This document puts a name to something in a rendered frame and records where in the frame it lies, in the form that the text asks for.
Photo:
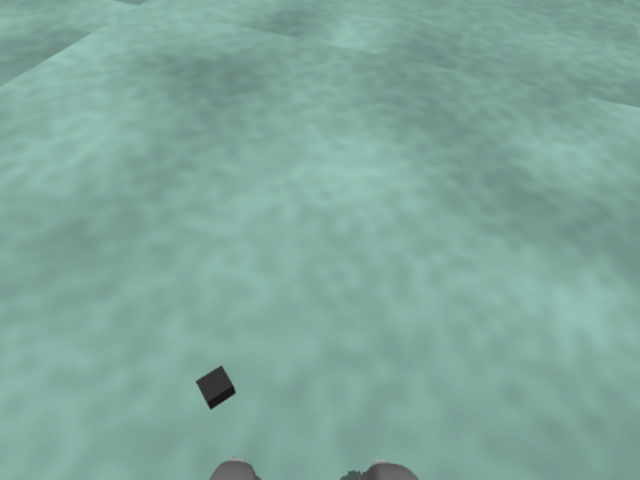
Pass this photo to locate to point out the small box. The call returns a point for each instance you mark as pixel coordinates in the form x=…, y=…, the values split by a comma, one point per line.
x=216, y=387

